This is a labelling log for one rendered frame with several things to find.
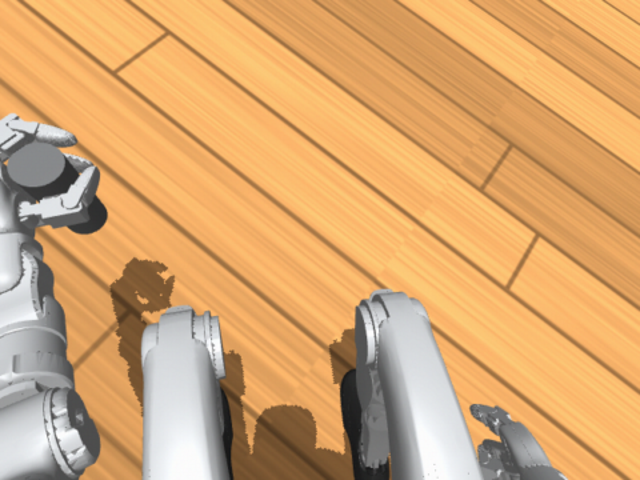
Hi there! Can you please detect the right robot hand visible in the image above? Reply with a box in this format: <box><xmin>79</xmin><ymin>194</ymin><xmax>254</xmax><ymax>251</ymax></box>
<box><xmin>470</xmin><ymin>404</ymin><xmax>552</xmax><ymax>480</ymax></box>

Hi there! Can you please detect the can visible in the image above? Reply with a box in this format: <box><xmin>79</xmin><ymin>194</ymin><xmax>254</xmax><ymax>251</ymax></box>
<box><xmin>7</xmin><ymin>143</ymin><xmax>108</xmax><ymax>234</ymax></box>

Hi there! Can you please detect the right robot foot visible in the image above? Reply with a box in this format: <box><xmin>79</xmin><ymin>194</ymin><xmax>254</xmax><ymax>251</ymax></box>
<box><xmin>340</xmin><ymin>369</ymin><xmax>390</xmax><ymax>480</ymax></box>

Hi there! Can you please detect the left robot hand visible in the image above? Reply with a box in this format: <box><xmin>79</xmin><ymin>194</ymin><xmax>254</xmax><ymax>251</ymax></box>
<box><xmin>0</xmin><ymin>113</ymin><xmax>100</xmax><ymax>238</ymax></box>

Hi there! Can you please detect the left robot arm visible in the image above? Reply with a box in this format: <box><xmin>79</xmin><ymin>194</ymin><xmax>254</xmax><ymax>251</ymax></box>
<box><xmin>0</xmin><ymin>232</ymin><xmax>100</xmax><ymax>480</ymax></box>

